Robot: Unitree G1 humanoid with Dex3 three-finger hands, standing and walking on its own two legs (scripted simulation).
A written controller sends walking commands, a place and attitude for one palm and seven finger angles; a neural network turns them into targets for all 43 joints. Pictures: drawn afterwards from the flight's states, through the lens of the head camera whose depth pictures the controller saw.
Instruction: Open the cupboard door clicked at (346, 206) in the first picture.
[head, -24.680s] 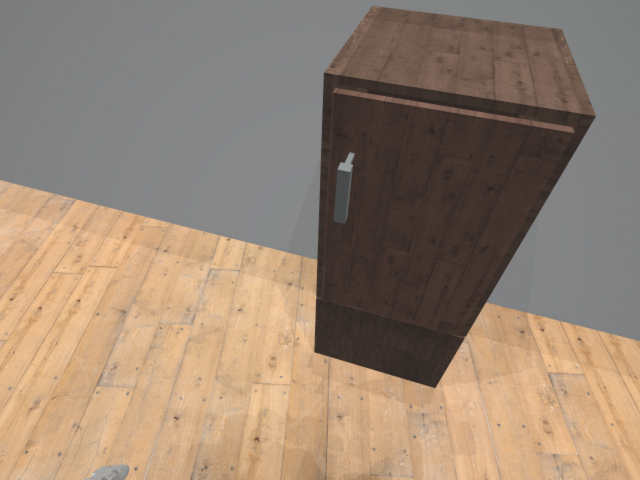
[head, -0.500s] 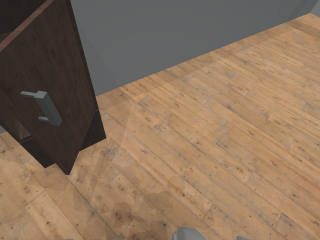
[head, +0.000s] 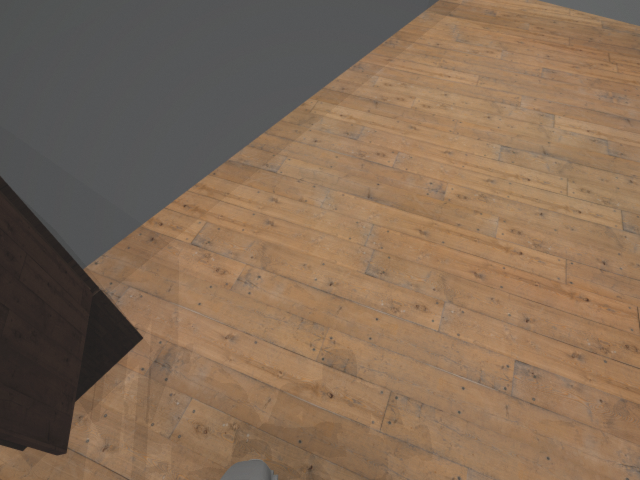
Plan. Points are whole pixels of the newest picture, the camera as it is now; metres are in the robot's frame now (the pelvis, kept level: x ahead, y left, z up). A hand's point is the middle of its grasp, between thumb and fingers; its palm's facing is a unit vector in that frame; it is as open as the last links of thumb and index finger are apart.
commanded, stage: walk to a spot facing it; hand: left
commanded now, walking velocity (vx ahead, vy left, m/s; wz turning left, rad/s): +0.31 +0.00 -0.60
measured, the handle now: out of the picture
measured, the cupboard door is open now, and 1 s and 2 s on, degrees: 48 48 48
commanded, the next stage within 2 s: turn to face it in 1.42 s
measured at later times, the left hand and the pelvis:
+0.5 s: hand (272, 339) +0.35 +0.11 -0.17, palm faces -0.38 -0.91 -0.18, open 7.4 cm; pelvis +0.16 -0.02 -0.01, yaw -19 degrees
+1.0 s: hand (324, 322) +0.39 +0.02 -0.17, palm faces -0.31 -0.93 -0.20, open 7.3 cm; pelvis +0.37 -0.16 +0.00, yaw -25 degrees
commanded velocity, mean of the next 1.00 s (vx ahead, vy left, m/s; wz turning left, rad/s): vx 0.35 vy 0.00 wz -0.31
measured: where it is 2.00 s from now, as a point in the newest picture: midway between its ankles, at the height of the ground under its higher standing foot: (434, 311)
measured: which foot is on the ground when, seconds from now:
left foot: up 0.00-0.10, down 0.12-0.54, up 0.56-1.00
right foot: down 0.00-0.10, up 0.12-0.54, down 0.56-1.00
